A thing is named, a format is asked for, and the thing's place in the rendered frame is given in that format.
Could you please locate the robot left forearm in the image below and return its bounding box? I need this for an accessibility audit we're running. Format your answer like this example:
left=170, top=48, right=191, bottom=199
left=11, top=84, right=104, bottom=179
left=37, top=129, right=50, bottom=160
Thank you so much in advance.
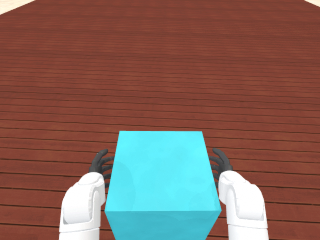
left=59, top=172, right=106, bottom=240

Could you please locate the robot right forearm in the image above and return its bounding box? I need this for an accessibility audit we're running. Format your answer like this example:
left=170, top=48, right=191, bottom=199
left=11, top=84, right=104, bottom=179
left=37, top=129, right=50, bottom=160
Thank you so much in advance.
left=218, top=170, right=269, bottom=240

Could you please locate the carton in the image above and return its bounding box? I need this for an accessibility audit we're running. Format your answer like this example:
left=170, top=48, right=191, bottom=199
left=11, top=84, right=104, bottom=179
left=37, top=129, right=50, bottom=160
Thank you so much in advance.
left=104, top=131, right=222, bottom=240

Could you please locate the left robot hand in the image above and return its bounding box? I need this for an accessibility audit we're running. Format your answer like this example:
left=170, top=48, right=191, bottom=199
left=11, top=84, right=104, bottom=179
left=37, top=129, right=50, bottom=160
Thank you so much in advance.
left=88, top=148, right=115, bottom=188

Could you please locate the right robot hand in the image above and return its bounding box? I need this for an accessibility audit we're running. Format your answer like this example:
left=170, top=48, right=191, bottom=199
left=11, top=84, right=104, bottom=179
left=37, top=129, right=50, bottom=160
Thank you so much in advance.
left=208, top=148, right=233, bottom=188

